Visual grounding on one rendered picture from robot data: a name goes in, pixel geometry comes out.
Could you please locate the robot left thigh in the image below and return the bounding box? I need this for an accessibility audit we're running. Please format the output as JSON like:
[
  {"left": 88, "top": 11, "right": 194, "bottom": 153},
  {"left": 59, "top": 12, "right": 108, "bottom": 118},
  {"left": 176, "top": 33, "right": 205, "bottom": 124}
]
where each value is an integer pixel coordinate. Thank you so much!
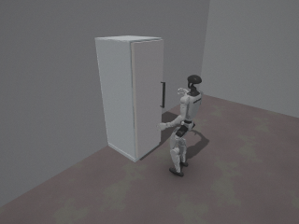
[{"left": 169, "top": 126, "right": 186, "bottom": 154}]

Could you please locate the handle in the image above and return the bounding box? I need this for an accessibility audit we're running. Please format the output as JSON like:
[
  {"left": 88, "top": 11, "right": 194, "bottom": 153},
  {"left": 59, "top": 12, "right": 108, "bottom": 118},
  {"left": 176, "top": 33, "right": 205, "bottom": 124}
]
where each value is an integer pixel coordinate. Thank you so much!
[{"left": 160, "top": 81, "right": 165, "bottom": 108}]

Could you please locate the left robot upper arm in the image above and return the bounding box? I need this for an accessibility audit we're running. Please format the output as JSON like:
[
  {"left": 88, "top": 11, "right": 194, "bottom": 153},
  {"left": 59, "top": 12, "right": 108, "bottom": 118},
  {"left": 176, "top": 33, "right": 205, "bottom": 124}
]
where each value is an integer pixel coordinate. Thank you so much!
[{"left": 179, "top": 95, "right": 190, "bottom": 121}]

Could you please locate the right robot hand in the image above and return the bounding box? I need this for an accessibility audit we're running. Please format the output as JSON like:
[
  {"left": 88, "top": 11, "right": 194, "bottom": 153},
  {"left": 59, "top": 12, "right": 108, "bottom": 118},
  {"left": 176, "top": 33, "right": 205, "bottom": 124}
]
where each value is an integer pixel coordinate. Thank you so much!
[{"left": 178, "top": 88, "right": 188, "bottom": 95}]

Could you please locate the left robot hand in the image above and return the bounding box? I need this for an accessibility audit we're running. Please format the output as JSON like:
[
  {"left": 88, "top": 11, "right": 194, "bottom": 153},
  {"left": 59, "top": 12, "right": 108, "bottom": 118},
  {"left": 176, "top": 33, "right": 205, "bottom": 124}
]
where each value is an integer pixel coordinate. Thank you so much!
[{"left": 156, "top": 122, "right": 166, "bottom": 132}]

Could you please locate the fridge door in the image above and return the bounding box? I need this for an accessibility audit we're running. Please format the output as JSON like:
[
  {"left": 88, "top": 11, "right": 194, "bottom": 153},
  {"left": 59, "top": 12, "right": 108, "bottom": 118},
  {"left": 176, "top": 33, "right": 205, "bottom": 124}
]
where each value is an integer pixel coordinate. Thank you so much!
[{"left": 131, "top": 39, "right": 164, "bottom": 158}]

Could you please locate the left robot forearm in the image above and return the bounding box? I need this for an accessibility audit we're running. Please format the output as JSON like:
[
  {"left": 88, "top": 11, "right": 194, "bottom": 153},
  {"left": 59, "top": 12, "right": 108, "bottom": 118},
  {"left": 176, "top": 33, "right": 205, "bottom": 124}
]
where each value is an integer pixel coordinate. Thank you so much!
[{"left": 165, "top": 116, "right": 182, "bottom": 128}]

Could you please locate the right robot shin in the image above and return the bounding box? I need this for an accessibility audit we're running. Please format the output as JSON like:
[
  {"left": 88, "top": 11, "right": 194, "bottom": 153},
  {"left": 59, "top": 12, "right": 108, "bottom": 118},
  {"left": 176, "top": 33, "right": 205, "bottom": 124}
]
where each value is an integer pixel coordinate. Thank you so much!
[{"left": 178, "top": 138, "right": 187, "bottom": 162}]

